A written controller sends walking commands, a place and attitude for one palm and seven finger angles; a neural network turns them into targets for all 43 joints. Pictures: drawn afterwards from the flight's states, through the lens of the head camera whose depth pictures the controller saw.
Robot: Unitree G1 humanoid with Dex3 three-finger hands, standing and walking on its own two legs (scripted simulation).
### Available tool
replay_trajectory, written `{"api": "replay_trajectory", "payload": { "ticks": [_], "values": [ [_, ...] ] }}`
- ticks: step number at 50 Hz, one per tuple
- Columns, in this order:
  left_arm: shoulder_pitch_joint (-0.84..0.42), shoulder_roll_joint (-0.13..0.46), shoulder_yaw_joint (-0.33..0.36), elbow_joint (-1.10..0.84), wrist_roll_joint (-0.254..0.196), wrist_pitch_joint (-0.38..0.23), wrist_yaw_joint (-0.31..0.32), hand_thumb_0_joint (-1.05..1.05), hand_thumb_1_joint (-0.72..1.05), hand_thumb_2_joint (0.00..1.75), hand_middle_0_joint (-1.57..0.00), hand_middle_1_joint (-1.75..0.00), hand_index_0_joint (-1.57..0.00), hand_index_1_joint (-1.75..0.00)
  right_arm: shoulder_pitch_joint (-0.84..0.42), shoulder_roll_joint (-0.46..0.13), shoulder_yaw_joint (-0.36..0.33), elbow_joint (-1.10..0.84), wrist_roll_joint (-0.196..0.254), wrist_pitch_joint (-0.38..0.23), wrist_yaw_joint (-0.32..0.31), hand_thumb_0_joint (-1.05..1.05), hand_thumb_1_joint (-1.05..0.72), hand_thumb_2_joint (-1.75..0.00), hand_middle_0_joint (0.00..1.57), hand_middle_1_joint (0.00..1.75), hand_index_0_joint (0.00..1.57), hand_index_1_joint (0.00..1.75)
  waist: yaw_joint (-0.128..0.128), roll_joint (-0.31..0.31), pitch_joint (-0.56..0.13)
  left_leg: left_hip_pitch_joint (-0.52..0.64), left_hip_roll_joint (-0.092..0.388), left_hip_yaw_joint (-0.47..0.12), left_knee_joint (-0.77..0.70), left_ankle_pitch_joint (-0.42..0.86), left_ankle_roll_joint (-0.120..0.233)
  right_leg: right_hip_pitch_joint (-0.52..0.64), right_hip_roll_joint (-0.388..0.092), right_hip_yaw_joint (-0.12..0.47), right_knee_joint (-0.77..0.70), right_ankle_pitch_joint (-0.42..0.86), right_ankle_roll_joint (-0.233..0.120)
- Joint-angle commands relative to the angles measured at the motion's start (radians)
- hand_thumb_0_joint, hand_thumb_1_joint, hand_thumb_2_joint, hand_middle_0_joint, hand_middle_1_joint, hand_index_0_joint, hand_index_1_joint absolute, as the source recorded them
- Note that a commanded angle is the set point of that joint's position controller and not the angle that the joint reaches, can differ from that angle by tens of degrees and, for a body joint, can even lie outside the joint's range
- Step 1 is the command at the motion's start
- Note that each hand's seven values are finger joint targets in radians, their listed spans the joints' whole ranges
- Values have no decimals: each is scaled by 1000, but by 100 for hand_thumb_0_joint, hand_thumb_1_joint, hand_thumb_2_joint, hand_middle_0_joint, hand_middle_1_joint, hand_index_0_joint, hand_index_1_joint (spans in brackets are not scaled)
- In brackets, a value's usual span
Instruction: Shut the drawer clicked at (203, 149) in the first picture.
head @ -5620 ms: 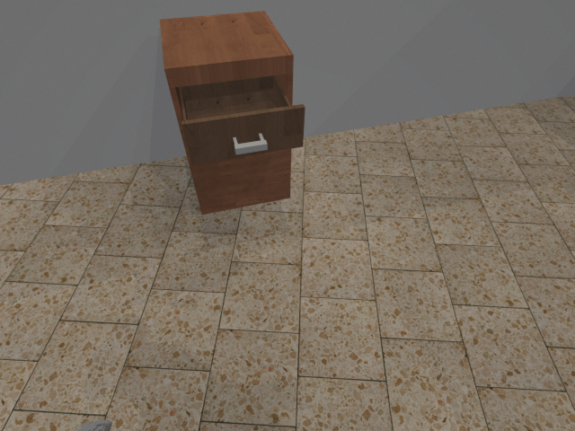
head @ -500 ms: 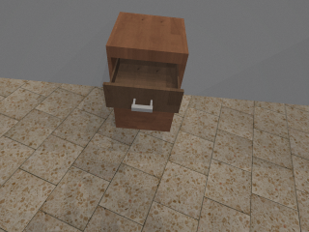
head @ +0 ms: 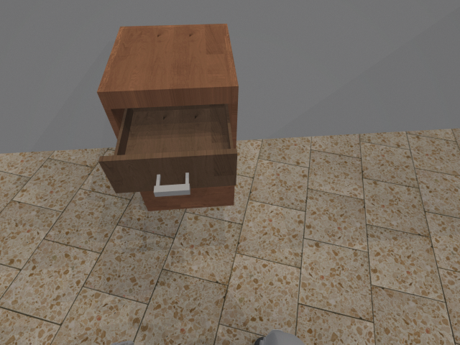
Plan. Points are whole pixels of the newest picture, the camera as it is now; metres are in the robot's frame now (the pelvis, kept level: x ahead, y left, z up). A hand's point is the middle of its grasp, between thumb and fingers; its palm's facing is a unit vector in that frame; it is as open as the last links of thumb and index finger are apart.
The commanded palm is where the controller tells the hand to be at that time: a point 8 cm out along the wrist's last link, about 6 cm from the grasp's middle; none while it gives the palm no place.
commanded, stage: take the last steps up to it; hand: left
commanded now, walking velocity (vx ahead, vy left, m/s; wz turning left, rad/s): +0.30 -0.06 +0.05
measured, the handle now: (172, 183) +0.57 +0.16 -0.20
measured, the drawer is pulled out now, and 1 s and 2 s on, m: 0.22 0.22 0.22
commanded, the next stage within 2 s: come to a stop and stand still in 0.40 s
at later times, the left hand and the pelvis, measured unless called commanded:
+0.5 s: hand out of the picture +0.11 +0.13 -0.18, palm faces +0.13 -0.98 -0.14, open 7.3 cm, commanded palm none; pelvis +0.17 -0.03 +0.00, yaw +2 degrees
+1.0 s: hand (177, 296) +0.24 +0.11 -0.15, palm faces +0.06 -0.95 -0.29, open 7.4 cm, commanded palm none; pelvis +0.20 -0.09 +0.01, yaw +2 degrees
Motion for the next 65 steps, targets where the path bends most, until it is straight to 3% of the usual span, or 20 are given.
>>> {"api": "replay_trajectory", "payload": {
  "ticks": [1, 2, 3, 5, 8, 19, 23, 24, 25, 26, 29, 32, 39, 43, 45, 46, 47, 49, 53, 65],
  "values": [
    [443, 241, 71, 65, 2, -54, 33, 0, 90, 90, -20, -30, -20, -30, 19, -95, -20, -77, 34, -33, 7, 0, -90, -90, 20, 30, 20, 30, 220, -270, -261, -600, -27, 46, 709, 3, 55, 750, -325, 468, -242, 74, -179],
    [439, 281, 69, 64, -16, -48, 36, 0, 90, 90, -20, -30, -20, -30, -34, -120, -19, -98, 41, -23, 6, 0, -90, -90, 20, 30, 20, 30, 215, -201, -276, -623, -24, -57, 910, -171, 78, 626, -404, 605, -371, -81, -239],
    [323, 240, 60, 27, -14, -44, 38, 0, 90, 90, -20, -30, -20, -30, -109, -108, -32, -116, 36, -18, 14, 0, -90, -90, 20, 30, 20, 30, 191, -149, -172, -672, 14, -90, 987, -91, 88, 465, -369, 586, -440, -288, -232],
    [148, 138, 34, -18, -8, -46, 52, 0, 90, 90, -20, -30, -20, -30, -128, -90, -35, -120, 16, -2, 21, 0, -90, -90, 20, 30, 20, 30, 100, -42, -39, -647, 83, -94, 932, 39, 75, 244, -308, 392, -458, -258, -184],
    [109, 64, 7, -18, -1, -63, 55, 0, 90, 90, -20, -30, -20, -30, -56, -55, -31, -95, 7, 26, 26, 0, -90, -90, 20, 30, 20, 30, 29, -105, -17, -546, 85, -55, 781, 117, 43, 120, -217, 170, -483, -44, -142],
    [270, 93, 10, 57, 2, -75, 51, 0, 90, 90, -20, -30, -20, -30, -326, -58, -22, -174, 15, -2, 44, 0, -90, -90, 20, 30, 20, 30, 100, -89, -4, -514, 28, 17, 310, 147, 35, 337, -206, 148, -403, 299, -166],
    [271, 73, 3, 69, -7, -63, 54, 0, 90, 90, -20, -30, -20, -30, -217, -97, -19, -122, 11, -18, 27, 0, -90, -90, 20, 30, 20, 30, 38, -33, -39, -212, 3, 13, 82, 303, 64, 264, -118, 70, -166, 365, -92],
    [284, 48, -1, 58, -8, -61, 49, 0, 90, 90, -20, -30, -20, -30, -124, -167, -34, -103, 6, -25, 20, 0, -90, -90, 20, 30, 20, 30, 9, 97, -92, -56, 141, -155, 50, 432, 131, 122, -37, 21, 29, 190, -49],
    [285, 3, -10, 38, -10, -63, 48, 0, 90, 90, -20, -30, -20, -30, -60, -241, -48, -92, 4, -19, 13, 0, -90, -90, 20, 30, 20, 30, 2, 262, -111, 20, 341, -380, -40, 589, 241, -42, 53, -50, 260, -272, -12],
    [254, 30, -9, 33, -2, -53, 60, 0, 90, 90, -20, -30, -20, -30, -71, -225, -35, -85, 12, -12, -2, 0, -90, -90, 20, 30, 20, 30, 6, 257, -119, -36, 364, -405, -71, 697, 265, -58, 39, 49, 394, -374, -10],
    [292, -10, -18, 90, -12, -25, 66, 0, 90, 90, -20, -30, -20, -30, -299, -115, 8, -133, 24, -10, -18, 0, -90, -90, 20, 30, 20, 30, 108, 88, -51, -247, 266, -159, -68, 925, 223, 86, -37, 113, 290, -236, 29],
    [320, -9, -19, 101, -9, 9, 78, 0, 90, 90, -20, -30, -20, -30, -310, -130, -5, -126, 30, 5, -24, 0, -90, -90, 20, 30, 20, 30, 106, 98, -108, -211, 234, -94, -47, 1009, 198, 162, -25, 75, 158, -173, 53],
    [236, 28, 4, 28, 0, 35, 78, 0, 90, 90, -20, -30, -20, -30, -309, -187, -46, -142, 20, 43, -18, 0, -90, -90, 20, 30, 20, 30, 84, 172, -98, -214, 233, -103, -4, 908, 199, 133, 0, 48, 123, -176, 44],
    [273, 58, 6, 25, 4, 10, 81, 0, 90, 90, -20, -30, -20, -30, -328, -165, -49, -154, 24, 53, -4, 0, -90, -90, 20, 30, 20, 30, 120, 77, -118, -267, 135, -63, 135, 564, 101, 267, -23, 80, -204, 155, 36],
    [224, 176, 15, 6, 8, -8, 82, 0, 90, 90, -20, -30, -20, -30, -279, -91, -39, -170, 34, 62, 10, 0, -90, -90, 20, 30, 20, 30, 83, -179, -95, -396, -39, 21, 297, -7, 8, 282, -297, 325, -281, 602, -96],
    [242, 192, 21, 3, 4, -11, 82, 0, 90, 90, -20, -30, -20, -30, -309, -103, -40, -180, 29, 83, 6, 0, -90, -90, 20, 30, 20, 30, 118, -233, -112, -410, -40, -40, 423, -157, 10, 260, -336, 377, -304, 686, -148],
    [220, 173, 17, 7, 4, -11, 84, 0, 90, 90, -20, -30, -20, -30, -315, -116, -44, -175, 27, 90, 3, 0, -90, -90, 20, 30, 20, 30, 105, -212, -93, -439, -40, -88, 522, -146, 10, 254, -328, 368, -298, 702, -169],
    [160, 160, 21, -16, 0, -8, 89, 0, 90, 90, -20, -30, -20, -30, -279, -129, -48, -151, 27, 92, 9, 0, -90, -90, 20, 30, 20, 30, 87, -129, -96, -495, -34, -105, 646, -65, -1, 302, -290, 299, -274, 663, -181],
    [180, 168, 33, -38, 0, -10, 92, 0, 90, 90, -20, -30, -20, -30, -281, -143, -51, -162, 19, 100, 22, 0, -90, -90, 20, 30, 20, 30, 113, -140, -77, -563, -34, -117, 722, 31, -26, 333, -269, 263, -302, 494, -155],
    [170, 187, 47, -47, 15, 0, 72, 0, 90, 90, -20, -30, -20, -30, -213, -116, -29, -167, 19, 73, 34, 0, -90, -90, 20, 30, 20, 30, 121, -191, -57, -379, -38, -33, 303, 13, 5, 211, -218, 308, -491, -249, -129]
  ]
}}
